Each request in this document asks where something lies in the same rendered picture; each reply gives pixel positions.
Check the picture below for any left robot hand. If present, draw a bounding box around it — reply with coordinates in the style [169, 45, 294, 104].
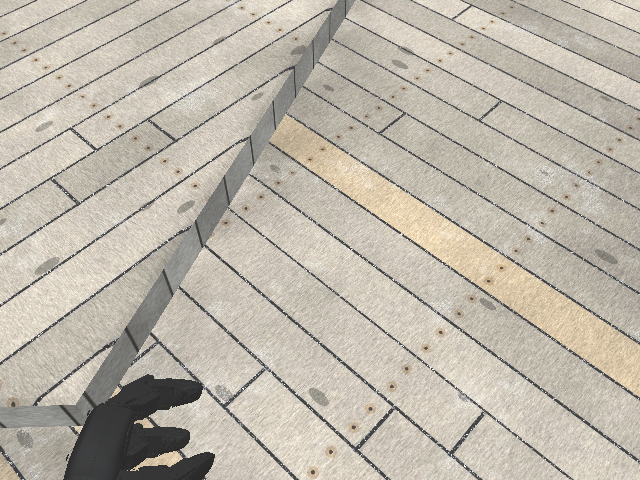
[63, 374, 215, 480]

